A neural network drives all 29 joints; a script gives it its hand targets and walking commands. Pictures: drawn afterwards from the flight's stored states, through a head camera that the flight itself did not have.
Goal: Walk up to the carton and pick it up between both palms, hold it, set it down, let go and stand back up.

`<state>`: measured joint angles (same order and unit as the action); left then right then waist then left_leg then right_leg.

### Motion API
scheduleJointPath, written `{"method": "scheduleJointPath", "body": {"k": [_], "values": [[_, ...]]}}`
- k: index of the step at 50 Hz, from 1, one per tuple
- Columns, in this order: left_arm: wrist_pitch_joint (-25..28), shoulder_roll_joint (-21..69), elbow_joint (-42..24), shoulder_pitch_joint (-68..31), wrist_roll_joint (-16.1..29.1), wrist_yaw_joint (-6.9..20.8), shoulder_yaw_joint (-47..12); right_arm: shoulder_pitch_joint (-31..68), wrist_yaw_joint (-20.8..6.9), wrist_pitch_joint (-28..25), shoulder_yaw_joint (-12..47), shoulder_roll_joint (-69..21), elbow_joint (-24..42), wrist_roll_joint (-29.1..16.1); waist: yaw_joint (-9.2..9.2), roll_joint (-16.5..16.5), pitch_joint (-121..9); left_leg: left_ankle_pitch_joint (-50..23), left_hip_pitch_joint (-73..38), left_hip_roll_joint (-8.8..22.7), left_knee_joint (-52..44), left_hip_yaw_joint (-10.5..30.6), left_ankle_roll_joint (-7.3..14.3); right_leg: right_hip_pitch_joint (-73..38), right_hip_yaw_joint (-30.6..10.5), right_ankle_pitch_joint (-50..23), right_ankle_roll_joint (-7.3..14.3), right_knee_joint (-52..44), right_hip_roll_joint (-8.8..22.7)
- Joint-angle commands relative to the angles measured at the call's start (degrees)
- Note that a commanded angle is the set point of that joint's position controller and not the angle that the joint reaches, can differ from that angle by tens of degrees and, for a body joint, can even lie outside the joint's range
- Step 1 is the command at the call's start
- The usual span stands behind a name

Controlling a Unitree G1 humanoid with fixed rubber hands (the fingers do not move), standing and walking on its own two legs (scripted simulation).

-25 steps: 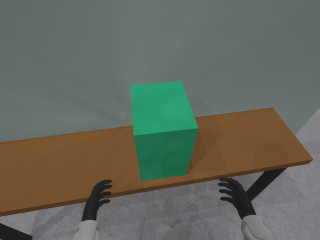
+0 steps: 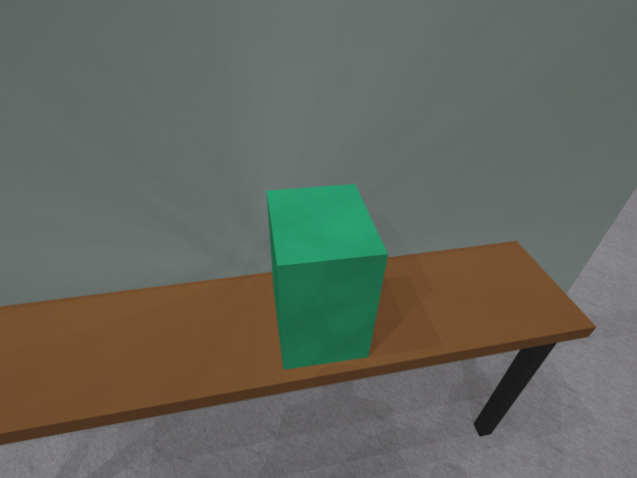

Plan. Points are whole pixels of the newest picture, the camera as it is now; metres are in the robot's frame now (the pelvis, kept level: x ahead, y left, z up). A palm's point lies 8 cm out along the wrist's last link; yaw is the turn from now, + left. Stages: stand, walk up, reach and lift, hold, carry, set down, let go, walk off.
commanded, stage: stand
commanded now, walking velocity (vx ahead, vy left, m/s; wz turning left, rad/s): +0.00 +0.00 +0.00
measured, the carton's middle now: (319, 276) +0.49 +0.00 -0.04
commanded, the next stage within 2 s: none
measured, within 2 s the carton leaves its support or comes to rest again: neither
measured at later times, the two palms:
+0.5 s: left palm out of the picture -0.12 +0.28 -0.16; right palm out of the picture -0.16 -0.17 -0.15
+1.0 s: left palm out of the picture -0.20 +0.21 -0.14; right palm out of the picture -0.21 -0.18 -0.14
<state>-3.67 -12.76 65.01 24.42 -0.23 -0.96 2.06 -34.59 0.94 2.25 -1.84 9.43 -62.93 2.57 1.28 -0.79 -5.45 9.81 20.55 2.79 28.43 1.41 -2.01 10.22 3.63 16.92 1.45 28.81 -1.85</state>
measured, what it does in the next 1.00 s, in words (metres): walks backwards: left foot, then right foot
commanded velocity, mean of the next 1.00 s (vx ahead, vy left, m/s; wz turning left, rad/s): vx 0.00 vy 0.00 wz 0.00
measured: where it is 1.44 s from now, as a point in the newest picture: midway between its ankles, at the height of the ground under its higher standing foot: outside the picture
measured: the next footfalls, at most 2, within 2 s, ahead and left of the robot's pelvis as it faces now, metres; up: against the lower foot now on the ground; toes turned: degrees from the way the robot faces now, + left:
left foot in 0.42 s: -0.08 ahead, +0.15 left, +0.00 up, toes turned -2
right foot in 0.66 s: -0.08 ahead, -0.06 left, +0.00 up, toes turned -2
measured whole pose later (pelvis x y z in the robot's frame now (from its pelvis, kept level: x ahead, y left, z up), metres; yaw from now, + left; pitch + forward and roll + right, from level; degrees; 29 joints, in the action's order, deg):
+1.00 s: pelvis -0.15 +0.02 +0.01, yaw +1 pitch -1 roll +0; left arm 0.2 -4.3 66.7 22.3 0.0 -2.1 1.1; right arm -25.3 2.1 -0.2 0.2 5.7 -64.6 0.9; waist 0.4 0.6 -3.1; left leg 10.1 12.1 0.5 23.5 2.6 -1.3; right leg 10.8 3.8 9.9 4.2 21.8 -3.2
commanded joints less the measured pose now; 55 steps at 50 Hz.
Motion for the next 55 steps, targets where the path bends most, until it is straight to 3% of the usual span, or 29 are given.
{"method": "scheduleJointPath", "body": {"k": [1,3,5,8,9,10,11,12,13,14,16,19,20,21,22,23,24,26,28,31,33,34,36,37,38,45,48,53,55], "values": [[0.39,-4.45,-0.91,4.5,0.09,-0.61,0.07,-0.51,0.77,-1.17,-0.62,4.97,2.68,-0.36,-2.95,13.77,17.72,26.84,11.15,3.04,-19.91,9.97,-0.26,5.16,-4.28,11.72,0.47,-7.31,2.07],[0.42,-2.95,0.97,9.76,-0.43,-0.23,0.12,1.62,1.13,-1.32,-1.34,9.07,2.73,-0.2,-5.37,17.43,12.6,29.9,14.29,4.18,-23.44,11.26,0.18,-2.18,-1.12,6.45,0.16,1.3,0.74],[1.03,-4.06,1.76,11.95,-0.72,-0.36,0.65,2.05,1.67,-1.29,-1.72,8.13,2.74,-0.51,-5.64,10.2,6.71,24.97,13.62,3.23,-21.73,9.68,-0.14,-8.16,-0.43,5.47,0.86,3.08,1.01],[1.2,-3.86,2.13,17.75,-0.74,-0.18,0.88,7.63,1.64,-0.23,-4.01,10.73,5.71,-0.82,-7.36,10.76,10.23,25.5,18.1,0.41,-20.98,2.55,-3.97,-4.4,0.92,12.99,1.25,3.29,-0.78],[1.08,-2.1,2.27,17.87,-0.87,-0.55,0.68,7.85,1.64,0.05,-3.32,7.46,5.74,-0.99,-6.99,6.49,11.12,22.49,17.01,-1.04,-15.77,1.06,-4.9,-1.91,-3.1,16.97,2.35,-2.83,1.65],[0.91,-2.6,0.71,15.51,-0.99,-0.94,0.58,7.16,1.4,0.8,-4.25,7.51,5.53,-1.12,-5.75,-6.17,14.29,20.22,12.73,-5.96,-2.12,-5.61,-6.13,10.04,-13.29,32.18,4.67,-16.56,7.58],[1.18,-5.15,-2.89,5.62,-0.78,-1.53,1.26,4.85,1.09,1.05,-2.95,3.03,4.72,-1.4,-2.72,-21.09,17.56,16.25,5.01,-6.95,22.58,-5.79,-3.51,26.06,-25.47,35.51,8.45,-25.54,16.45],[1.46,-8.3,-5.77,-3.75,-0.74,-2.01,2.43,2.65,0.99,1.97,-2.87,0.7,4.11,-0.67,1.08,-24.03,17.88,15.27,0.36,-7.45,37.23,-2.68,-2.06,39.05,-27.73,35.83,11.31,-31.24,19.86],[1.91,-9.23,-8.34,-13.43,-0.92,-2.36,2.42,-4.63,0.32,2.32,-2.75,-1.26,2.54,-0.85,7.07,-17.96,16.81,14.57,-4.94,-6.21,45.76,1.08,-0.89,42.63,-23.05,27.41,11.31,-30.08,19.68],[2.34,-10.65,-9.57,-17.35,-0.24,-2.82,2.68,-7.61,-0.49,2.27,-3.14,0.65,2.11,-0.66,9.32,-11.96,14.24,12.33,-12.35,-6.76,53.1,1.0,0.8,48.79,-18.49,20.66,8.84,-29.98,17.59],[3.01,-11.57,-8.13,-18.78,-0.6,-3.36,2.43,-8.73,-0.13,1.42,-3.23,-0.18,3.81,-0.58,11.07,-3.16,11.63,16.62,-7.35,-2.16,32.54,4.86,2.86,32.27,-13.89,13.77,1.95,-23.01,13.62],[1.48,-5.74,-3.34,-6.01,0.18,-3.2,2.05,-3.53,1.73,-0.33,-0.98,-1.16,3.74,-0.97,3.52,-3.22,13.18,18.99,-1.37,-2.18,-2.6,1.47,2.33,12.69,-10.86,14.38,-0.22,-11.16,10.08],[0.28,-3.27,-2.04,-0.63,-0.15,-2.91,2.15,-3.37,2.0,-0.62,0.31,-3.19,2.06,-1.37,0.29,1.79,14.27,16.67,-2.93,-3.13,-12.31,1.46,2.31,12.36,-10.39,14.42,0.08,-5.47,7.96],[0.02,0.89,-0.17,6.3,-0.51,-2.46,0.96,-5.56,2.25,-0.55,1.04,-3.93,0.77,-1.12,-1.56,11.57,15.8,20.21,-6.28,3.07,-13.86,10.14,2.4,19.09,-9.31,12.71,-0.32,3.87,5.72],[0.44,6.1,1.31,13.47,-0.42,-1.49,-0.24,-2.61,1.91,-0.54,0.61,-0.73,2.01,-1.31,-5.53,15.78,11.23,27.9,-7.21,10.46,-16.21,20.21,2.2,22.71,-7.44,11.31,-1.76,11.71,2.69],[0.45,2.31,-2.15,4.03,0.08,-0.98,0.55,2.82,1.73,-0.79,-0.97,8.02,5.48,-1.13,-1.58,20.33,16.07,40.11,12.2,13.84,-25.0,29.14,6.24,18.34,-7.0,6.23,-2.21,10.66,1.54],[0.77,-0.2,-3.69,2.17,0.78,-0.62,0.92,9.31,0.94,-0.92,0.66,3.59,5.84,-1.07,-4.94,19.67,18.8,39.92,23.02,9.57,-26.58,22.37,8.26,7.91,-6.81,-0.72,-2.84,17.47,3.38],[-0.06,-0.77,-3.56,2.04,0.61,-0.78,0.78,14.76,1.68,-1.43,0.78,5.8,7.45,-1.09,-6.9,12.9,20.94,32.81,25.16,6.98,-25.91,13.5,8.03,5.72,-4.09,0.54,-3.36,25.18,1.35],[1.09,1.61,-3.32,2.2,-0.09,-0.9,-0.23,13.28,2.24,-1.69,1.61,3.92,7.22,-1.07,-5.55,6.29,21.65,27.11,18.89,7.81,-23.84,14.52,8.37,7.62,-4.31,3.42,-1.76,19.97,3.05],[2.44,5.36,-3.91,0.41,-0.15,-1.51,-1.3,8.47,2.2,-1.81,1.65,2.36,4.28,-1.71,-3.28,4.43,18.98,22.79,8.99,8.09,-18.07,14.28,8.36,4.69,-3.56,-0.89,0.27,-0.36,4.44],[3.2,-0.15,-3.85,1.96,-0.82,-1.87,-0.24,4.95,1.84,-1.87,0.19,4.44,3.56,-1.85,-1.59,2.43,15.14,18.49,8.96,5.06,-15.06,12.92,6.28,-1.9,-9.91,-1.1,2.64,-8.77,7.38],[3.92,-0.38,-3.68,2.08,-0.18,-1.86,-0.3,1.93,1.33,-2.21,0.21,3.44,2.9,-2.07,-0.56,-3.25,14.18,9.27,6.05,1.79,-12.84,9.03,4.71,-2.51,-11.58,-2.4,3.04,-10.04,9.88],[4.08,3.25,-1.66,0.02,0.7,-2.13,-1.3,4.62,0.87,-2.26,1.14,-1.24,0.89,-2.53,0.11,-8.9,16.13,0.01,-5.38,-0.45,-8.57,4.05,3.34,9.18,-12.78,5.05,2.24,-15.43,7.91],[4.45,3.88,-1.92,-0.1,0.6,-2.14,-1.74,4.28,1.01,-2.31,0.59,0.51,1.04,-2.47,0.27,-4.39,15.13,-1.25,-7.77,-0.96,-7.01,3.34,3.12,10.66,-13.88,5.81,1.85,-18.2,8.71],[4.69,0.27,-1.74,0.08,0.46,-2.17,-0.85,2.2,1.03,-1.85,1.58,-3.28,0.0,-2.42,0.85,-7.14,12.97,0.07,-8.47,-0.56,-7.28,3.86,2.64,10.01,-12.81,8.52,2.04,-18.82,8.61],[4.82,1.04,-1.48,-1.78,0.82,-1.44,0.31,4.62,0.77,-2.73,2.17,-3.1,-0.29,-1.75,0.18,-2.44,10.99,2.39,-5.47,-0.17,-7.39,3.52,2.0,6.55,-12.02,9.83,2.67,-19.17,8.14],[4.63,1.52,0.43,1.15,0.07,-1.52,0.46,2.49,1.33,-3.01,2.37,-3.32,-1.77,-1.26,0.01,4.37,11.85,3.97,-3.95,0.61,-9.28,4.57,1.73,3.43,-10.89,4.34,2.56,-16.4,7.36],[3.79,3.05,0.73,1.13,0.44,-1.16,-0.03,5.44,1.62,-2.35,2.65,-3.09,-1.95,-1.88,-2.03,2.77,16.44,8.5,0.16,0.47,-10.67,5.92,2.07,5.01,-8.9,5.0,1.81,-15.84,5.98],[3.9,2.28,1.05,-0.67,-0.13,-1.35,-0.16,4.43,1.85,-2.32,1.5,0.92,-0.8,-1.67,-0.44,4.47,12.61,9.46,-2.19,0.41,-10.45,6.08,2.54,4.51,-10.63,5.95,2.6,-15.7,6.97]]}}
